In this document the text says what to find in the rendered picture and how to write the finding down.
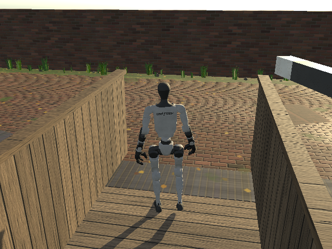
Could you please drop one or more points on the robot right forearm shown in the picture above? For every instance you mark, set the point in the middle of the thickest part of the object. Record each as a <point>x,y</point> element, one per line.
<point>190,137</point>

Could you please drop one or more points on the left robot shin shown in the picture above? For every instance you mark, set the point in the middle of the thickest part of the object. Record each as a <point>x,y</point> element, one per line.
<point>156,187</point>

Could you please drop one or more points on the robot left forearm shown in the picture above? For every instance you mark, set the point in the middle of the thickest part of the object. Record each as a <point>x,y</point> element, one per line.
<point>141,141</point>

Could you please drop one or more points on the right robot hand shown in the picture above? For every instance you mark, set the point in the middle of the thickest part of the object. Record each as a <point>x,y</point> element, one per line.
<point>188,147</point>

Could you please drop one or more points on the right robot upper arm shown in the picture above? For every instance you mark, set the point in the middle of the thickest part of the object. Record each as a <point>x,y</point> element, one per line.
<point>183,115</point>

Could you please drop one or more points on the robot left foot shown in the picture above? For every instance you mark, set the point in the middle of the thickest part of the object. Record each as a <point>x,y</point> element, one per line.
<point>158,207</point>

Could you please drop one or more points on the left robot upper arm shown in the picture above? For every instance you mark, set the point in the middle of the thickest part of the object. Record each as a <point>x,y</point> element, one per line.
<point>146,119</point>

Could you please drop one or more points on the left robot hand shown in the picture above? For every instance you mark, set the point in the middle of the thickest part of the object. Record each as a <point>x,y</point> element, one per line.
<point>138,157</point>

